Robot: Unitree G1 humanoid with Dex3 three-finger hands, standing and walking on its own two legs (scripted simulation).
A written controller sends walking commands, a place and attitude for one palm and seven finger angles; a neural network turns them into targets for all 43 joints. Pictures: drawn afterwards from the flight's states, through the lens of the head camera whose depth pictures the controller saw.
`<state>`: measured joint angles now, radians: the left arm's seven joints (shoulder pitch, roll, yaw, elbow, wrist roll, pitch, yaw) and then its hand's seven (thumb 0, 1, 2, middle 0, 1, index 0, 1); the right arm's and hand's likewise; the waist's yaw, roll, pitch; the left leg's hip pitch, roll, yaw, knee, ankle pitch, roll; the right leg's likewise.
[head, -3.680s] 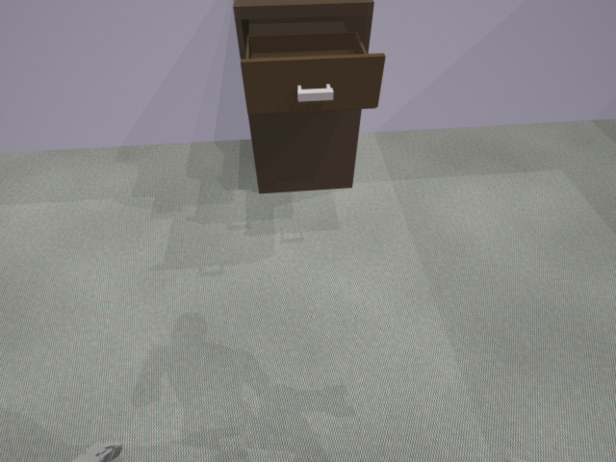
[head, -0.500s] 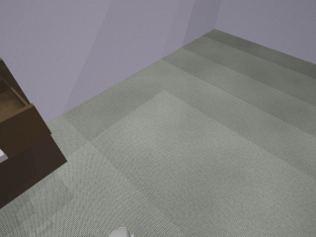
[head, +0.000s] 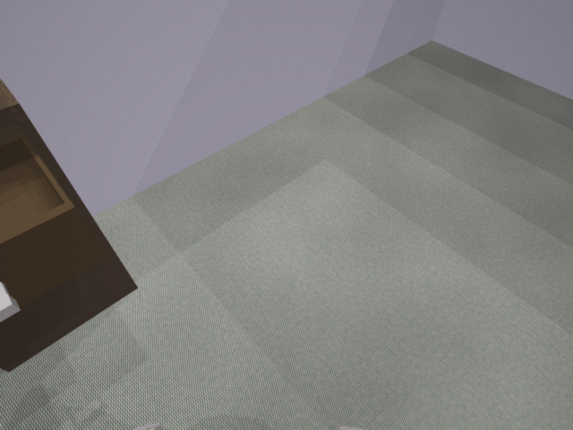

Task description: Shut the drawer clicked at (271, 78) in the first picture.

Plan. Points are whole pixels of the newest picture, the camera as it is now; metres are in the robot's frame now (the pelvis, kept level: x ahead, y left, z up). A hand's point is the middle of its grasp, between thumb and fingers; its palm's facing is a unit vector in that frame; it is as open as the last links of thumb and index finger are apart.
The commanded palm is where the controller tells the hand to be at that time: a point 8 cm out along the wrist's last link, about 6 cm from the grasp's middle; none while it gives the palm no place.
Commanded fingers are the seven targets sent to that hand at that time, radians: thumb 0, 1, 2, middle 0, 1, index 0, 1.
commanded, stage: turn to face it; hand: left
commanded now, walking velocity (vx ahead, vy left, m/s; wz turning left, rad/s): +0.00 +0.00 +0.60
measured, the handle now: out of the picture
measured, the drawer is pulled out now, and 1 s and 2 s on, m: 0.30 0.30 0.30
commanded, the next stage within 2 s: take the last steps up to it in 1.06 s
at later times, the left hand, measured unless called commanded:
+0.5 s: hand out of the picture -0.04 +0.19 -0.17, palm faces +0.37 -0.89 -0.28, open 7.4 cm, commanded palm none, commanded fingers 0.00 0.90 0.90 -0.20 -0.30 -0.20 -0.30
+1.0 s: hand out of the picture -0.05 +0.18 -0.16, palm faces +0.58 -0.76 -0.29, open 7.4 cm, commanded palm none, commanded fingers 0.00 0.90 0.90 -0.20 -0.30 -0.20 -0.30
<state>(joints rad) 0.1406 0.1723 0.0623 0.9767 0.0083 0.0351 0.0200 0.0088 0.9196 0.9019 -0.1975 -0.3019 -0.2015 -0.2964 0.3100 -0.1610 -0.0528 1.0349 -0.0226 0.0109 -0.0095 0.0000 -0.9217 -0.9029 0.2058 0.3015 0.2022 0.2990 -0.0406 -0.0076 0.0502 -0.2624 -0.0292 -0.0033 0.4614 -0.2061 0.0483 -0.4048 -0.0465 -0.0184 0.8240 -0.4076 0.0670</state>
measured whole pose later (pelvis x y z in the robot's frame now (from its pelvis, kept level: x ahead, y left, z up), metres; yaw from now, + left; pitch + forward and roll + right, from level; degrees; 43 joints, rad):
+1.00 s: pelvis -0.01 -0.03 -0.01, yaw +36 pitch -1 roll +0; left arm 0.21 0.18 0.03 0.87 0.02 0.01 0.02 0.01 0.91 0.90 -0.20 -0.30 -0.20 -0.30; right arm 0.17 -0.24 -0.08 0.92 -0.02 0.07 0.02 0.00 -0.91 -0.90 0.21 0.30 0.20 0.30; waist -0.01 0.07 0.07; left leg -0.42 -0.04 -0.07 0.88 -0.44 -0.01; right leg -0.28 -0.04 -0.09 0.61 -0.31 -0.01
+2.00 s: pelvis +0.11 +0.06 +0.00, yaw +44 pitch -2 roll -1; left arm 0.21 0.16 0.06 1.03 0.01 -0.06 0.02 -0.01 0.95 0.90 -0.20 -0.30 -0.21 -0.30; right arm 0.33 -0.17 -0.07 1.10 -0.03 -0.01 0.00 0.01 -0.91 -0.90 0.20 0.30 0.20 0.30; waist -0.03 0.03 0.04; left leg -0.45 0.10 0.06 1.11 -0.35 0.00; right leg -0.23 -0.02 -0.17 0.47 -0.21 -0.04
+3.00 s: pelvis +0.17 +0.16 -0.01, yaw +43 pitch -2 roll +1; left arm 0.23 0.18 0.01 1.00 0.02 0.04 0.04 0.01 0.91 0.90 -0.20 -0.30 -0.20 -0.30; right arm 0.29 -0.18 -0.04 0.97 -0.02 0.02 -0.01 0.00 -0.91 -0.90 0.20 0.30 0.20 0.30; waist 0.00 0.01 0.02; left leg -0.21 0.00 0.10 0.58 -0.35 0.02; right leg -0.35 -0.08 -0.02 0.61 -0.27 0.00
